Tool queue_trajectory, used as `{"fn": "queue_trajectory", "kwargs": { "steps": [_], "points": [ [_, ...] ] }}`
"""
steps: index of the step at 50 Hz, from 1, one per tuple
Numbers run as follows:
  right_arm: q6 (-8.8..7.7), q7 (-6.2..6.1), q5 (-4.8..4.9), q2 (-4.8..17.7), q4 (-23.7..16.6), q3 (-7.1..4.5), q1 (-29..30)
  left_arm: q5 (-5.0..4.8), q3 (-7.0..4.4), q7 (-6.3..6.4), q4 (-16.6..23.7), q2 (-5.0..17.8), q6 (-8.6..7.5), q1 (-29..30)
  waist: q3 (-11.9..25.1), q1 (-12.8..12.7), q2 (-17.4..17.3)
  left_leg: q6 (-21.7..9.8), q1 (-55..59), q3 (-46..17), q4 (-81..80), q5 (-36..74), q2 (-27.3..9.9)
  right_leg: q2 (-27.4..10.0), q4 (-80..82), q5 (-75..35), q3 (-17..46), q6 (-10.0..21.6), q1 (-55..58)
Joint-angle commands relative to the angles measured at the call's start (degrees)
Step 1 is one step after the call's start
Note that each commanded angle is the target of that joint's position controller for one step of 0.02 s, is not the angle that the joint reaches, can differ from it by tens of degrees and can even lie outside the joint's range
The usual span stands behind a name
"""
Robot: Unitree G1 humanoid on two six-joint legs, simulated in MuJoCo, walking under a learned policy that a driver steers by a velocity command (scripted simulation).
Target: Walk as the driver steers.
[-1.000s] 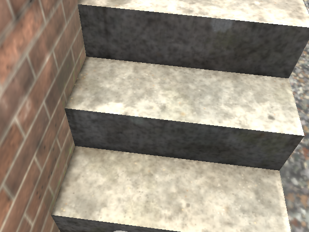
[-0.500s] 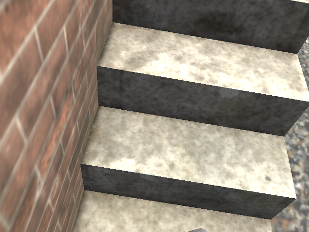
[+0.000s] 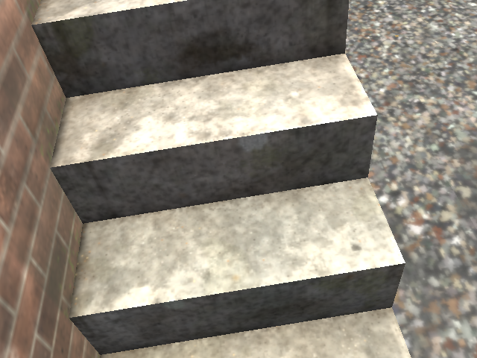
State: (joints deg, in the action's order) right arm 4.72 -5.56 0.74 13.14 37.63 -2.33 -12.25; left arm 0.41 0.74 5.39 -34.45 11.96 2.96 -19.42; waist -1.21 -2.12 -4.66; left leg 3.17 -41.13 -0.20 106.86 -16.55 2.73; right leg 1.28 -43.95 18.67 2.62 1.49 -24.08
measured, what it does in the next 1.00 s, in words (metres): steps to the left, turning left: left foot 0.14 m lower, then left foot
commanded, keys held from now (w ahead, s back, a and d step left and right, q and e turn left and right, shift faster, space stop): w+e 0.10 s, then w+q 0.88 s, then w+e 0.02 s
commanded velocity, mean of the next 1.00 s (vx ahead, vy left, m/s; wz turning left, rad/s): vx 0.46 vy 0.00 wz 0.21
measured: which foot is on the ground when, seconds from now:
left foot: up 0.00-0.34, down 0.36-0.46, up 0.48-0.76, down 0.78-1.00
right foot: down 0.00-0.76, up 0.78-1.00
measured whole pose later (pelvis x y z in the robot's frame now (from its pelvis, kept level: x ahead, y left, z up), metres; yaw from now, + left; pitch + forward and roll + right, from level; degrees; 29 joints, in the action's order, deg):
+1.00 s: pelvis +0.06 +0.12 +0.02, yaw +16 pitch -2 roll -4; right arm 4.5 -3.2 -1.2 7.9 53.5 -1.1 -39.5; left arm -1.0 0.5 -0.8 -40.8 8.2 0.3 -3.0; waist 1.6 6.9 8.2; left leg -1.1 -16.7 -10.0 38.9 -19.6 1.8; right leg -2.1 -111.4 6.8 1.4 -4.8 -54.6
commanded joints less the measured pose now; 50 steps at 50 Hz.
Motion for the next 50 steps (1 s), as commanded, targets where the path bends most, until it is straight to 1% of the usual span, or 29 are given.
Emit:
{"fn": "queue_trajectory", "kwargs": {
  "steps": [1, 5, 9, 13, 14, 16, 18, 19, 20, 22, 24, 25, 26, 27, 28, 30, 34, 36, 37, 38, 39, 40, 41, 42, 44, 45, 46, 47, 50],
  "points": [
    [-3.80, 2.64, -1.43, 5.5, -4.1, -1.61, -6.2, 0.16, -1.25, 0.12, 8.2, 6.0, -4.30, 3.4, 7.0, 4.8, 12.7, 0.7, 1.7, -0.5, 4.4, 8.2, 1.6, -10.2, 16.1, 12.2, 17.3, 6.9, 1.2],
    [-3.84, 4.11, -0.63, 5.3, -4.0, -1.85, -5.4, -0.54, -1.97, -1.09, 9.8, 5.5, -7.00, 4.8, 5.4, 6.2, 13.6, -2.3, 5.0, -5.1, -8.8, 8.5, -1.1, -12.8, 14.5, 10.2, 21.9, 10.5, 6.4],
    [-2.26, 5.96, -1.25, 4.6, 1.6, -1.29, -13.3, -1.31, -1.88, -2.68, 13.4, 5.4, -6.39, 16.8, 2.0, 10.5, 14.1, -5.5, 22.6, -1.1, -38.8, 12.8, -3.6, -9.4, 11.1, 8.0, 10.0, 7.9, -5.1],
    [-2.94, 9.00, -2.49, 4.0, 5.4, 0.33, -8.7, -2.75, -2.22, -3.68, 11.2, 3.9, -6.30, 7.3, 0.1, -1.8, 10.1, -12.5, 22.5, -5.3, -79.0, 12.7, -11.5, -11.0, 3.0, -4.7, 10.3, 7.8, 3.5],
    [-4.12, 9.95, -2.43, 3.6, 6.8, 0.31, -11.5, -2.96, -1.96, -4.13, 12.4, 3.0, -6.55, 10.3, 0.5, 0.4, 5.2, -12.1, 20.2, -4.3, -88.5, 18.6, -11.6, -9.4, -2.9, -8.3, 6.9, 7.1, 10.2],
    [-5.53, 11.38, -4.71, -0.7, 12.2, 1.31, -9.3, -3.33, -2.81, -4.88, 12.4, 4.5, -5.74, 12.4, -4.0, -3.9, -5.0, -10.2, 23.9, 7.1, -114.0, 38.2, -9.6, -1.0, -19.3, -17.9, -3.3, 4.4, 12.9],
    [-7.72, 9.78, -4.30, -0.1, 15.6, 2.52, -9.7, -1.40, -0.91, -6.56, 13.8, -2.8, -4.31, 14.8, -1.6, -6.7, -12.7, -10.7, 32.8, 6.8, -104.7, 95.9, -13.4, 4.7, -44.2, 12.3, -15.3, -0.3, -1.2],
    [-8.50, 7.98, -2.03, 10.2, 16.0, -0.30, -9.8, -0.59, -0.40, -6.95, 16.2, -3.4, -4.91, 18.0, 0.5, -7.0, -14.3, -9.9, 38.3, 3.6, -91.3, 135.8, -14.7, 3.9, -38.9, 18.6, -18.9, -0.6, -8.5],
    [-8.95, 5.64, -0.43, 14.6, 15.6, -3.80, -11.0, -3.66, 0.02, -5.58, 16.6, -3.2, -5.74, 21.3, -1.9, -0.3, -18.2, -14.8, 40.3, 0.1, -87.1, 137.6, -17.2, 3.3, -18.5, 16.0, -18.3, -1.8, -6.9],
    [-6.50, 2.79, -1.45, 7.0, 16.6, -2.05, -14.3, -3.23, -2.69, -5.25, 13.4, 0.3, -5.14, 22.1, 6.6, 0.9, -5.9, -15.6, 42.7, 0.7, -81.8, 126.9, -14.4, 4.6, -12.9, -3.3, -19.0, -1.2, 2.0],
    [-7.00, 3.27, 1.45, 9.8, 14.3, -4.17, -11.8, -1.40, -5.71, -4.63, 6.1, 3.6, -2.56, 11.8, 7.2, -2.1, 3.2, -15.6, 31.4, -0.4, -72.3, 98.0, -12.3, 2.5, -1.3, -7.3, -9.6, 2.1, 14.7],
    [-7.58, 4.03, 1.12, 5.6, 13.0, -3.12, -9.8, 0.46, -5.77, -3.65, 3.6, 6.1, -2.24, 13.8, 5.9, -0.3, 16.7, -12.9, 24.0, 0.1, -48.1, 37.2, -5.7, -7.8, 10.0, -11.5, 5.9, 8.2, 12.7],
    [-7.16, 3.66, 2.29, 3.6, 9.4, -3.30, -4.2, 2.63, -4.91, -2.60, 4.2, 4.3, -3.40, 11.9, 3.6, -1.8, 19.4, -8.7, 13.2, -3.6, -9.0, -4.8, -0.9, -21.3, 15.9, -18.4, 26.9, 18.0, 5.9],
    [-6.13, 3.65, 1.72, 0.5, 2.0, -2.13, 9.0, 2.63, -3.55, -1.80, 3.5, 2.5, -6.31, 8.9, 1.5, -3.7, 11.4, -6.4, -1.5, -13.2, 20.7, -24.8, -1.8, -26.7, 14.0, -18.0, 31.6, 17.7, 2.7],
    [-5.00, 3.55, 1.44, -4.7, -4.8, 0.77, 15.9, 0.38, -3.30, -1.61, 0.8, 2.6, -8.59, 7.9, -2.1, -2.4, 9.7, -8.0, -14.8, -21.5, 22.9, -28.2, -6.5, -28.4, 13.2, -6.8, 28.3, 10.6, 2.2],
    [-4.40, 4.03, -0.63, -6.0, -5.9, 3.57, 8.8, -2.64, -3.20, -0.96, -4.0, 2.1, -9.98, 4.8, 1.2, 2.3, 6.4, -9.6, -20.9, -23.2, 11.5, -23.6, -11.7, -29.1, 16.0, 8.0, 22.6, 3.9, 7.7],
    [-0.99, 3.63, -0.67, 2.3, 5.0, 0.73, -20.7, -0.33, -4.33, -2.14, -2.1, 10.7, -9.62, 28.4, 2.3, 22.7, 7.1, -5.5, 17.1, -0.6, -9.4, 3.3, -9.7, -17.2, 21.7, 11.7, -9.1, -1.0, -19.8],
    [-0.12, 1.83, -1.94, 4.3, 9.6, -0.75, -21.4, 0.66, -3.95, -3.66, -5.4, 8.6, -8.50, 27.1, 0.8, 19.5, 1.3, -7.8, 31.2, 9.2, -32.2, 7.6, -3.6, -11.6, 11.9, 0.0, -21.2, -1.1, -21.2],
    [-1.00, 2.20, -4.32, 9.0, 11.1, -3.12, -26.5, 2.60, -3.09, -4.02, -7.5, 8.6, -6.52, 29.4, 2.1, 22.3, 5.6, -8.4, 40.5, 5.0, -41.9, 17.0, -3.8, -10.5, 2.5, -28.6, -20.5, -0.9, -19.7],
    [-2.94, 3.18, -3.85, 10.3, 14.2, -4.75, -42.4, 1.93, -2.40, -3.85, -4.9, 6.2, -3.81, 35.9, 5.0, 30.2, 7.3, -10.0, 44.9, 0.9, -65.0, 23.0, -4.6, -8.5, -19.6, -32.5, -18.3, -1.8, -15.0],
    [-4.13, 4.50, -3.85, 8.4, 19.3, -3.65, -41.6, 0.21, -0.03, -5.69, -3.2, -2.4, -2.97, 37.5, -3.1, 25.8, -4.5, -11.3, 43.3, -7.6, -77.6, 31.0, -5.5, -5.9, -51.5, 11.4, -12.3, -3.3, -25.7],
    [-5.98, 5.74, -3.84, 7.0, 17.0, -0.68, -25.6, -1.10, 1.08, -6.93, -3.8, -6.7, -3.41, 17.6, -7.0, 5.8, -7.9, -9.4, 24.7, -26.1, -75.9, 47.6, -8.0, -2.6, -74.6, 6.6, -5.5, -6.2, -26.9],
    [-5.05, 5.97, -0.91, 9.4, 13.6, -1.55, -17.2, -0.48, 1.41, -7.27, -7.1, -9.8, -4.84, -0.4, -3.1, -4.1, -8.1, -10.7, 24.4, -37.9, -80.5, 47.4, -13.8, -4.2, -79.9, -1.3, -2.3, -8.2, -29.4],
    [-3.89, 5.46, 1.51, 13.3, 11.5, -3.22, -16.4, 0.30, 0.77, -8.08, -8.0, -7.6, -5.77, -4.6, -1.8, -4.2, -4.7, -10.5, 27.1, -45.9, -86.7, 27.9, -17.3, -5.2, -80.3, -4.9, 0.3, -8.0, -35.0],
    [-3.71, 4.89, 0.31, 14.2, 8.8, -3.66, -12.3, -1.10, 0.61, -7.07, -2.1, -5.1, -4.35, 15.9, -7.3, 1.5, 4.5, -10.2, 19.0, -55.9, -95.1, -28.1, -18.2, -6.9, -76.7, -12.2, 4.5, -4.9, -44.9],
    [-4.69, 3.54, -0.77, 14.1, 8.2, -3.58, -12.7, -1.81, 0.89, -6.77, 0.2, -3.8, -3.81, 22.0, -9.7, 2.8, 3.4, -9.9, 18.6, -56.5, -95.4, -30.4, -18.7, -6.3, -75.5, -13.2, 4.9, -4.7, -48.8],
    [-4.50, 2.51, -0.86, 13.7, 8.5, -3.36, -14.2, -1.66, 0.17, -6.56, -0.8, -2.3, -3.37, 21.4, -9.8, 2.6, 4.5, -8.7, 20.1, -52.4, -94.0, -26.3, -17.8, -6.1, -72.1, -13.2, 5.0, -4.7, -47.9],
    [-2.73, 1.99, -2.08, 7.7, 7.9, -1.09, -11.6, -2.16, -0.35, -6.05, -4.8, -2.8, -2.48, 13.8, -7.6, -0.7, 5.0, -4.8, 17.0, -38.6, -88.1, -2.8, -14.4, -7.2, -69.8, -13.9, 5.7, -5.3, -37.1],
    [-0.48, 1.02, -2.78, 6.8, 6.1, -0.82, -14.3, -1.58, -1.46, -5.97, -7.2, -2.3, -2.24, 8.4, 1.5, 0.0, -1.0, -1.2, 26.5, -20.2, -79.9, 46.8, -11.6, -5.5, -66.6, -12.6, 2.5, -7.6, -32.1]
  ]
}}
